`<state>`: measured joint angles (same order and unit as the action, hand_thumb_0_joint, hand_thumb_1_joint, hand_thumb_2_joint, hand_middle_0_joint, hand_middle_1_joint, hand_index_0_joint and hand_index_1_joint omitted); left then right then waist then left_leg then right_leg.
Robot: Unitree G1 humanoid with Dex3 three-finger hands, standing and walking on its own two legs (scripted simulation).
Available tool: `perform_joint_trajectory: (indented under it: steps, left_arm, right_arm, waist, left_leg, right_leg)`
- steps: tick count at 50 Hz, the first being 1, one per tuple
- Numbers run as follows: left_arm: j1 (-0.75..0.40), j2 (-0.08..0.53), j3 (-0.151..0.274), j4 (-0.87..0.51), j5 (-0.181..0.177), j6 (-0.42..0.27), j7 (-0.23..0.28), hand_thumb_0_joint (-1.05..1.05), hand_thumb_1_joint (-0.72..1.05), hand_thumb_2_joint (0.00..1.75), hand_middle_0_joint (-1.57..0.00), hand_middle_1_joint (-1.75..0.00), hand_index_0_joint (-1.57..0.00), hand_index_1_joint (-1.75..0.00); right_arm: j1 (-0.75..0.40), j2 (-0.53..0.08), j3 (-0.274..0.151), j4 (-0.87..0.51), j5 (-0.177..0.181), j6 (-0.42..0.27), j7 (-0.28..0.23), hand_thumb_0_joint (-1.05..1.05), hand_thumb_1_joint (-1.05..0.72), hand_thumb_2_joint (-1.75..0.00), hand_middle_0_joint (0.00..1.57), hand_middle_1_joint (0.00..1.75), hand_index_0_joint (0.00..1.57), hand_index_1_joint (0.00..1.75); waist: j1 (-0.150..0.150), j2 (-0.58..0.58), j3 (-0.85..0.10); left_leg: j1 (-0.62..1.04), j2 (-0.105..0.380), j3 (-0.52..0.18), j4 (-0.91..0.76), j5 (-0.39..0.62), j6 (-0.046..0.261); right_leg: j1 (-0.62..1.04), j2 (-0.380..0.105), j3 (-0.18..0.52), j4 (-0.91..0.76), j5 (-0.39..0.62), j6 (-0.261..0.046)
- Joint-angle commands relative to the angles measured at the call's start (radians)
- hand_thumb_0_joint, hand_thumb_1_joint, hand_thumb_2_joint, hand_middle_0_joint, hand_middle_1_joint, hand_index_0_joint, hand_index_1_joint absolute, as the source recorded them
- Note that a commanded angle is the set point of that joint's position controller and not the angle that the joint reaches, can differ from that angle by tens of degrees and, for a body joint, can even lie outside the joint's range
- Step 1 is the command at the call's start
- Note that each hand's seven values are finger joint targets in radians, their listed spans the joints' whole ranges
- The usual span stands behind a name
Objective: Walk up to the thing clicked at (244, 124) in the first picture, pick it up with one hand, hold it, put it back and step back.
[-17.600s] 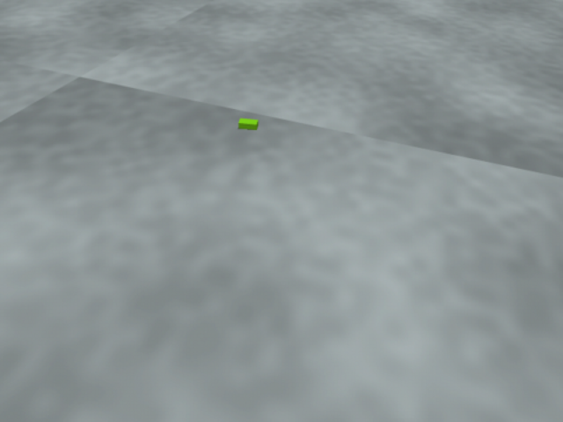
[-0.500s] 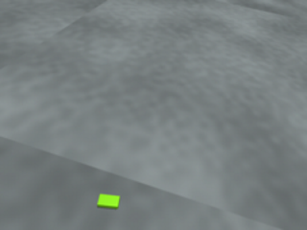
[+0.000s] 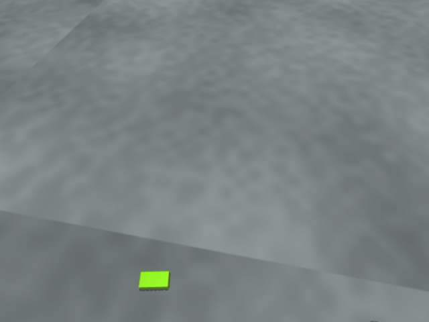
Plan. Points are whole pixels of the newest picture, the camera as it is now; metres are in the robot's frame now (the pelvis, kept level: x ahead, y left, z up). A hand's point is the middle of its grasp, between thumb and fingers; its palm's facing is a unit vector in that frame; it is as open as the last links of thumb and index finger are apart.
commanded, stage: walk up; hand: left
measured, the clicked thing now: (155, 280) +0.39 +0.26 -0.73
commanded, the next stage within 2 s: stand in 1.34 s
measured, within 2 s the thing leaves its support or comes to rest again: neither
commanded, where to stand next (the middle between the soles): +0.02 -0.01 m, yaw +3 degrees
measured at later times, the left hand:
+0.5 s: hand out of the picture +0.07 +0.23 -0.14, palm faces +0.06 -0.95 -0.31, open 7.4 cm
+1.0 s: hand out of the picture +0.06 +0.26 -0.13, palm faces +0.09 -0.94 -0.32, open 7.4 cm
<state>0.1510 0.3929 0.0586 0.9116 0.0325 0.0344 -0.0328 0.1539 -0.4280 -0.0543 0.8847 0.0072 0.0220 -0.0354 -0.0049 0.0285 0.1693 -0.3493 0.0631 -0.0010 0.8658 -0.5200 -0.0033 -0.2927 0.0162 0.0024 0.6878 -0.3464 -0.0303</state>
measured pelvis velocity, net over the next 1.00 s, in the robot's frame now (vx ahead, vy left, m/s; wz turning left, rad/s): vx -0.01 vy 0.00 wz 0.07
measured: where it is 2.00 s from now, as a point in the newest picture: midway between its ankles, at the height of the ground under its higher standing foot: outside the picture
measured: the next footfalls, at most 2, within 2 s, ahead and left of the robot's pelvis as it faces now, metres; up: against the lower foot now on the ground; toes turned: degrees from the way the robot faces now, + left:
left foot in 0.28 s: +0.03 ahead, +0.12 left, +0.00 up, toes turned +1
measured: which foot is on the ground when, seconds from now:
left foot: up 0.00-0.26, down 0.28-1.00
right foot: down 0.00-1.00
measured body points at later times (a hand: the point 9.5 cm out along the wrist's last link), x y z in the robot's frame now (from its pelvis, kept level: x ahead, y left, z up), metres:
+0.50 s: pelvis +0.00 -0.02 +0.02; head +0.01 -0.01 +0.47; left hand +0.07 +0.28 -0.11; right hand +0.11 -0.31 -0.10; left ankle -0.01 +0.12 -0.72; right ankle +0.02 -0.11 -0.72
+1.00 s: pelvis -0.01 +0.00 +0.03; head +0.00 +0.00 +0.48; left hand +0.06 +0.31 -0.10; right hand +0.10 -0.29 -0.10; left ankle -0.01 +0.12 -0.72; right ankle +0.02 -0.11 -0.72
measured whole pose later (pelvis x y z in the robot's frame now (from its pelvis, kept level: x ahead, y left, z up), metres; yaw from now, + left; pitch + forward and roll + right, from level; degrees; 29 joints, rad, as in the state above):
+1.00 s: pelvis -0.01 +0.00 +0.03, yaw +4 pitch -3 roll +0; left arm 0.07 0.35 0.03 1.13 0.00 0.00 -0.02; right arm 0.10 -0.34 0.02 1.11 0.00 -0.02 0.00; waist 0.01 -0.01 0.06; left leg -0.11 -0.01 -0.05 0.34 -0.19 0.00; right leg -0.12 0.00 -0.07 0.32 -0.16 -0.02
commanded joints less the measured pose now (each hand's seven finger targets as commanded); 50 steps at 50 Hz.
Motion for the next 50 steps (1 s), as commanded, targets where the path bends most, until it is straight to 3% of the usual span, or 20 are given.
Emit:
perform_joint_trajectory:
  steps: [1,2,5,7,9,11,13,14,15,16,17,18,19,20,21,24,29,36,42,50]
  left_arm:
    - [-0.021,0.244,0.061,-0.104,-0.003,-0.029,0.034,0.00,0.90,0.90,-0.20,-0.30,-0.20,-0.30]
    - [-0.026,0.223,0.057,-0.105,-0.006,-0.032,0.040,0.00,0.90,0.90,-0.20,-0.30,-0.20,-0.30]
    - [0.020,0.197,0.049,-0.106,-0.005,-0.044,0.047,0.00,0.90,0.90,-0.20,-0.30,-0.20,-0.30]
    - [0.040,0.201,0.053,-0.101,-0.009,-0.048,0.048,0.00,0.90,0.90,-0.20,-0.30,-0.20,-0.30]
    - [0.029,0.213,0.055,-0.099,-0.012,-0.050,0.048,0.00,0.90,0.90,-0.20,-0.30,-0.20,-0.30]
    - [0.002,0.216,0.050,-0.096,-0.023,-0.047,0.046,0.00,0.90,0.90,-0.20,-0.30,-0.20,-0.30]
    - [-0.043,0.215,0.043,-0.096,-0.038,-0.040,0.041,0.00,0.90,0.90,-0.20,-0.30,-0.20,-0.30]
    - [-0.047,0.180,0.032,-0.100,-0.041,-0.041,0.038,0.00,0.90,0.90,-0.20,-0.30,-0.20,-0.30]
    - [-0.058,0.154,0.025,-0.101,-0.049,-0.041,0.037,0.00,0.90,0.90,-0.20,-0.30,-0.20,-0.30]
    - [-0.055,0.156,0.029,-0.065,-0.049,-0.032,0.037,0.00,0.90,0.90,-0.20,-0.30,-0.20,-0.30]
    - [-0.038,0.165,0.033,-0.035,-0.036,-0.034,0.038,0.00,0.90,0.90,-0.20,-0.30,-0.20,-0.30]
    - [-0.035,0.169,0.028,-0.024,-0.028,-0.044,0.035,0.00,0.90,0.90,-0.20,-0.30,-0.20,-0.30]
    - [-0.068,0.181,0.028,-0.019,-0.021,-0.053,0.029,0.00,0.90,0.90,-0.20,-0.30,-0.20,-0.30]
    - [-0.099,0.197,0.030,-0.012,-0.023,-0.059,0.027,0.00,0.90,0.90,-0.20,-0.30,-0.20,-0.30]
    - [-0.105,0.202,0.029,-0.008,-0.027,-0.061,0.027,0.00,0.90,0.90,-0.20,-0.30,-0.20,-0.30]
    - [-0.109,0.183,0.020,0.035,-0.026,-0.063,0.027,0.00,0.90,0.90,-0.20,-0.30,-0.20,-0.30]
    - [-0.122,0.176,0.019,0.078,-0.027,-0.072,0.025,0.00,0.90,0.90,-0.20,-0.30,-0.20,-0.30]
    - [-0.116,0.163,0.016,0.122,-0.031,-0.068,0.027,0.00,0.90,0.90,-0.20,-0.30,-0.20,-0.30]
    - [-0.130,0.164,0.016,0.143,-0.031,-0.062,0.026,0.00,0.90,0.90,-0.20,-0.30,-0.20,-0.30]
    - [-0.129,0.163,0.012,0.162,-0.029,-0.058,0.027,0.00,0.90,0.90,-0.20,-0.30,-0.20,-0.30]
  right_arm:
    - [0.051,-0.174,-0.042,-0.044,0.013,-0.022,-0.011,0.00,-0.90,-0.90,0.20,0.30,0.20,0.30]
    - [0.077,-0.164,-0.035,-0.030,0.015,-0.025,-0.010,0.00,-0.90,-0.90,0.20,0.30,0.20,0.30]
    - [0.075,-0.164,-0.018,-0.021,0.010,-0.032,-0.006,0.00,-0.90,-0.90,0.20,0.30,0.20,0.30]
    - [0.061,-0.158,-0.009,-0.019,0.000,-0.039,-0.005,0.00,-0.90,-0.90,0.20,0.30,0.20,0.30]
    - [0.057,-0.144,-0.004,-0.019,-0.011,-0.047,-0.002,0.00,-0.90,-0.90,0.20,0.30,0.20,0.30]
    - [0.069,-0.136,-0.007,-0.003,-0.019,-0.055,-0.001,0.00,-0.90,-0.90,0.20,0.30,0.20,0.30]
    - [0.115,-0.124,-0.010,0.026,-0.025,-0.064,0.001,0.00,-0.90,-0.90,0.20,0.30,0.20,0.30]
    - [0.100,-0.160,-0.021,0.025,-0.029,-0.066,0.002,0.00,-0.90,-0.90,0.20,0.30,0.20,0.30]
    - [0.059,-0.197,-0.027,0.007,-0.032,-0.070,0.003,0.00,-0.90,-0.90,0.20,0.30,0.20,0.30]
    - [-0.026,-0.221,-0.023,-0.003,-0.022,-0.070,0.008,0.00,-0.90,-0.90,0.20,0.30,0.20,0.30]
    - [-0.077,-0.209,-0.020,-0.003,-0.017,-0.065,0.014,0.00,-0.90,-0.90,0.20,0.30,0.20,0.30]
    - [-0.081,-0.169,-0.005,0.003,-0.014,-0.061,0.020,0.00,-0.90,-0.90,0.20,0.30,0.20,0.30]
    - [-0.067,-0.142,0.004,0.009,-0.013,-0.058,0.023,0.00,-0.90,-0.90,0.20,0.30,0.20,0.30]
    - [-0.037,-0.134,0.008,0.020,-0.013,-0.056,0.023,0.00,-0.90,-0.90,0.20,0.30,0.20,0.30]
    - [-0.016,-0.136,0.010,0.036,-0.015,-0.057,0.023,0.00,-0.90,-0.90,0.20,0.30,0.20,0.30]
    - [-0.044,-0.140,0.009,0.063,-0.012,-0.057,0.029,0.00,-0.90,-0.90,0.20,0.30,0.20,0.30]
    - [-0.035,-0.134,0.017,0.092,-0.006,-0.064,0.026,0.00,-0.90,-0.90,0.20,0.30,0.20,0.30]
    - [-0.082,-0.141,0.023,0.126,-0.011,-0.062,0.023,0.00,-0.90,-0.90,0.20,0.30,0.20,0.30]
    - [-0.093,-0.142,0.022,0.150,-0.012,-0.065,0.021,0.00,-0.90,-0.90,0.20,0.30,0.20,0.30]
    - [-0.104,-0.133,0.022,0.168,-0.016,-0.064,0.021,0.00,-0.90,-0.90,0.20,0.30,0.20,0.30]
  waist:
    - [0.017,-0.195,-0.147]
    - [0.010,-0.188,-0.174]
    - [0.043,-0.160,-0.245]
    - [0.061,-0.161,-0.258]
    - [0.053,-0.181,-0.252]
    - [0.029,-0.171,-0.229]
    - [-0.009,-0.140,-0.229]
    - [0.001,-0.056,-0.241]
    - [0.017,0.034,-0.240]
    - [0.042,0.062,-0.194]
    - [0.053,0.088,-0.161]
    - [0.059,0.053,-0.165]
    - [0.033,0.032,-0.158]
    - [0.009,0.031,-0.133]
    - [0.004,0.035,-0.128]
    - [0.008,0.016,-0.125]
    - [0.001,-0.052,-0.209]
    - [0.015,-0.045,-0.211]
    - [0.017,-0.021,-0.213]
    - [0.017,-0.006,-0.186]
  left_leg:
    - [-0.080,-0.086,-0.116,0.237,-0.089,0.023]
    - [-0.108,-0.093,-0.117,0.221,-0.048,0.016]
    - [-0.127,-0.090,-0.106,0.101,0.012,-0.005]
    - [-0.108,-0.074,-0.089,-0.009,0.012,-0.016]
    - [-0.050,-0.042,-0.068,-0.151,0.019,-0.012]
    - [0.055,-0.061,-0.036,-0.299,0.096,0.003]
    - [0.214,-0.060,-0.028,-0.485,0.381,0.024]
    - [0.288,0.012,-0.138,-0.460,0.530,0.057]
    - [0.271,0.129,-0.296,-0.491,0.597,0.105]
    - [0.113,0.185,-0.333,-0.478,0.467,0.176]
    - [0.009,0.176,-0.305,-0.475,0.362,0.177]
    - [0.022,0.115,-0.217,-0.454,0.344,0.121]
    - [0.054,0.041,-0.149,-0.448,0.329,0.069]
    - [0.079,0.005,-0.126,-0.455,0.298,0.044]
    - [0.108,0.003,-0.127,-0.463,0.281,0.038]
    - [0.145,0.019,-0.144,-0.488,0.286,0.049]
    - [0.206,0.033,-0.133,-0.497,0.439,0.038]
    - [0.215,0.044,-0.135,-0.531,0.486,0.037]
    - [0.197,0.056,-0.141,-0.568,0.501,0.034]
    - [0.173,0.054,-0.153,-0.603,0.438,0.031]
  right_leg:
    - [0.092,-0.266,0.283,-0.266,0.573,-0.219]
    - [0.155,-0.240,0.236,-0.245,0.588,-0.193]
    - [0.295,-0.235,0.227,-0.223,0.577,-0.192]
    - [0.333,-0.257,0.230,-0.211,0.586,-0.203]
    - [0.309,-0.298,0.233,-0.196,0.632,-0.211]
    - [0.226,-0.273,0.191,-0.156,0.657,-0.174]
    - [0.130,-0.239,0.146,-0.110,0.598,-0.102]
    - [0.045,-0.192,0.117,-0.096,0.471,-0.050]
    - [0.007,-0.114,0.073,-0.070,0.298,-0.005]
    - [0.092,-0.059,0.038,-0.103,0.043,0.007]
    - [0.187,-0.072,0.051,-0.134,-0.019,0.003]
    - [0.215,-0.104,0.078,-0.246,0.042,-0.004]
    - [0.187,-0.140,0.126,-0.305,0.100,-0.025]
    - [0.132,-0.166,0.156,-0.316,0.104,-0.041]
    - [0.100,-0.176,0.163,-0.327,0.087,-0.047]
    - [0.092,-0.159,0.133,-0.384,0.046,-0.033]
    - [0.186,-0.161,0.107,-0.396,0.228,-0.019]
    - [0.211,-0.151,0.078,-0.413,0.264,-0.003]
    - [0.250,-0.153,0.063,-0.402,0.282,0.000]
    - [0.249,-0.148,0.063,-0.422,0.225,0.006]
